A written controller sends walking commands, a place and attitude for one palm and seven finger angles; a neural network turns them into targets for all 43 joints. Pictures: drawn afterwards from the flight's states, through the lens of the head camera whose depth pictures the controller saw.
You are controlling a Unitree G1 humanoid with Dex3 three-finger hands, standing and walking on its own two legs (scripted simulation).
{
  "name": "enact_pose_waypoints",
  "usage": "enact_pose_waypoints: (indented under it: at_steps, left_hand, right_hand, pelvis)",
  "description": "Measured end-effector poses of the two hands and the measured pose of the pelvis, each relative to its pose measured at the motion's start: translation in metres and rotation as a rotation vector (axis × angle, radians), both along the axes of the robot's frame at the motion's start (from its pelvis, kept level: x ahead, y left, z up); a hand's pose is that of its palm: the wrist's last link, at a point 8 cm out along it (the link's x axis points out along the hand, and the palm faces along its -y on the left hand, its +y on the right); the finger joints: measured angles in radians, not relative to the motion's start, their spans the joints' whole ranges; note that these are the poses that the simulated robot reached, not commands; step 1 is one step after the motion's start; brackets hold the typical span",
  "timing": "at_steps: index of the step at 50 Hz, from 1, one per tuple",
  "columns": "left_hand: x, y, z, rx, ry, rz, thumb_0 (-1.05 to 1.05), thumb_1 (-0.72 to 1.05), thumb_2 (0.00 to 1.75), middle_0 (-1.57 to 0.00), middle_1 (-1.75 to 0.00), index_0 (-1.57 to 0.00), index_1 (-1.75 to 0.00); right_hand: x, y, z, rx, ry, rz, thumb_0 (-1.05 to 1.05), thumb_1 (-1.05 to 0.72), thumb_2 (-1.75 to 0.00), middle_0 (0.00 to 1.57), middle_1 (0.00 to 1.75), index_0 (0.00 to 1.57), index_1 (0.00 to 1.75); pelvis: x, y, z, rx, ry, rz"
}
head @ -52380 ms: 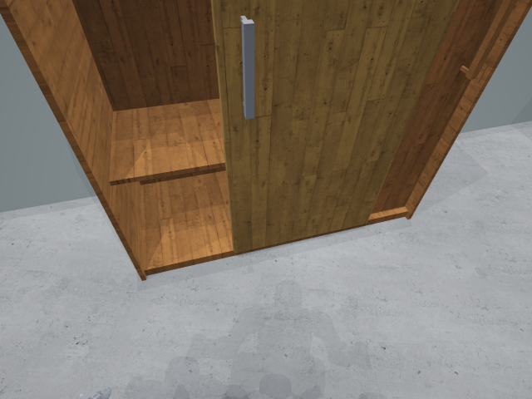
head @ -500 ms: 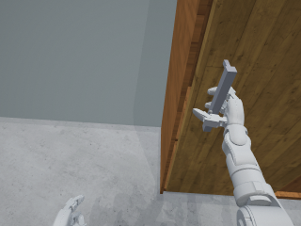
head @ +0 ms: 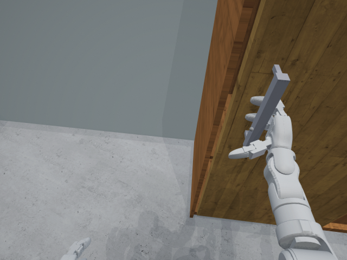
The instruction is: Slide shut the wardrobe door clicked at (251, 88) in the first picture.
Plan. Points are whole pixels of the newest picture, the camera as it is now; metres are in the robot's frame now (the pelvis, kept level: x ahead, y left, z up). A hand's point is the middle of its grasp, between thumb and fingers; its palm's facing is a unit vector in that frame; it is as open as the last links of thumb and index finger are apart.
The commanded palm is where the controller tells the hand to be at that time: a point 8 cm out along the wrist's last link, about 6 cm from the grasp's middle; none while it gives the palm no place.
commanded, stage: slip the hand off the handle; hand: right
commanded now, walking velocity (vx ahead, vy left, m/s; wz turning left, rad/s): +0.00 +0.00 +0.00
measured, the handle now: (260, 112) +0.45 -0.16 +0.13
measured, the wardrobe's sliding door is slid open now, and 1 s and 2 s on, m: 0.01 0.01 0.01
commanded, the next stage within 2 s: draw the hand back to the body in 1.20 s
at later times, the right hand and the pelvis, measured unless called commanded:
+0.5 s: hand (292, 137) +0.39 -0.23 +0.11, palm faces +0.18 +0.97 -0.13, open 14.6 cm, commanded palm +0.35 -0.27 +0.12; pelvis +0.03 +0.00 +0.00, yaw -1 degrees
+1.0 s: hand (295, 169) +0.30 -0.22 +0.10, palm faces +0.19 +0.97 -0.13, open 14.7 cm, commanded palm +0.27 -0.26 +0.12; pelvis +0.03 +0.00 +0.00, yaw -2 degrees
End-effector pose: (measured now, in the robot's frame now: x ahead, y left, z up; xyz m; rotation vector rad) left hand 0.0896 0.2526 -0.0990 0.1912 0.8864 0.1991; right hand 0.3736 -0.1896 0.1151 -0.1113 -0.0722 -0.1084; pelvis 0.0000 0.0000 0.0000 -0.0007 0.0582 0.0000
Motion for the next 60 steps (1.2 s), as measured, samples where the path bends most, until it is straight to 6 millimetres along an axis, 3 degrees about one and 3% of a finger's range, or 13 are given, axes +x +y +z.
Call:
enact_pose_waypoints:
  at_steps: [7,12,20,24,32,38,47,54,60]
  left_hand:
    - [0.037,-0.007,0.01,0.001,-0.06,-0.022,0.01,0.9,0.9,-0.2,-0.3,-0.2,-0.3]
    - [0.055,-0.009,0.015,0.006,-0.081,-0.028,0.01,0.9,0.9,-0.2,-0.3,-0.2,-0.3]
    - [0.066,-0.008,0.014,0.019,-0.063,-0.047,0.01,0.9,0.9,-0.2,-0.3,-0.2,-0.3]
    - [0.067,-0.007,0.01,0.028,-0.037,-0.057,0.01,0.9,0.9,-0.2,-0.3,-0.2,-0.3]
    - [0.064,-0.008,0.008,0.022,-0.038,-0.036,0.01,0.9,0.9,-0.2,-0.3,-0.2,-0.3]
    - [0.071,-0.014,0.012,-0.008,-0.093,-0.039,0.01,0.9,0.9,-0.2,-0.3,-0.2,-0.3]
    - [0.1,-0.026,0.02,-0.027,-0.19,-0.112,0.01,0.9,0.9,-0.2,-0.3,-0.2,-0.3]
    - [0.115,-0.029,0.028,-0.023,-0.261,-0.158,0.01,0.9,0.9,-0.2,-0.3,-0.2,-0.3]
    - [0.115,-0.027,0.032,-0.032,-0.295,-0.158,0.01,0.9,0.9,-0.2,-0.3,-0.21,-0.3]
  right_hand:
    - [0.001,-0.009,-0.001,-0.006,0.013,0.011,-0.02,0.55,-0.2,0.37,1.22,0.33,1.2]
    - [-0.001,-0.028,-0.004,0.01,0.036,-0.029,-0.02,0.55,-0.2,0.36,1.21,0.34,1.2]
    - [-0.014,-0.079,-0.005,-0.016,0.034,-0.118,-0.02,0.55,-0.2,0.3,1.17,0.29,1.18]
    - [-0.017,-0.089,-0.002,-0.018,0.026,-0.088,-0.02,0.55,-0.2,0.27,1.16,0.27,1.16]
    - [-0.014,-0.083,-0.009,0.014,0.044,-0.023,-0.02,0.55,-0.2,0.25,1.15,0.25,1.16]
    - [-0.041,-0.071,-0.01,0.006,0.018,-0.019,-0.02,0.55,-0.2,0.25,1.15,0.25,1.15]
    - [-0.09,-0.076,-0.007,-0.021,0.021,-0.077,-0.02,0.55,-0.2,0.25,1.15,0.25,1.15]
    - [-0.107,-0.067,-0.005,-0.013,0.015,-0.057,-0.02,0.55,-0.2,0.25,1.15,0.25,1.15]
    - [-0.119,-0.055,-0.005,-0.018,0.025,-0.039,-0.02,0.55,-0.2,0.25,1.15,0.25,1.15]
  pelvis:
    - [0.008,0.0,0.001,0.0,0.004,0.002]
    - [0.015,0.0,0.002,0.001,0.004,0.003]
    - [0.024,0.0,0.001,0.009,0.011,-0.011]
    - [0.026,-0.002,0.0,0.015,0.016,-0.024]
    - [0.031,-0.006,-0.001,0.015,0.032,-0.018]
    - [0.036,-0.007,-0.001,0.01,0.021,-0.004]
    - [0.03,-0.002,-0.002,0.012,-0.012,-0.023]
    - [0.021,0.004,-0.002,0.013,-0.027,-0.042]
    - [0.02,0.009,-0.002,0.008,-0.036,-0.038]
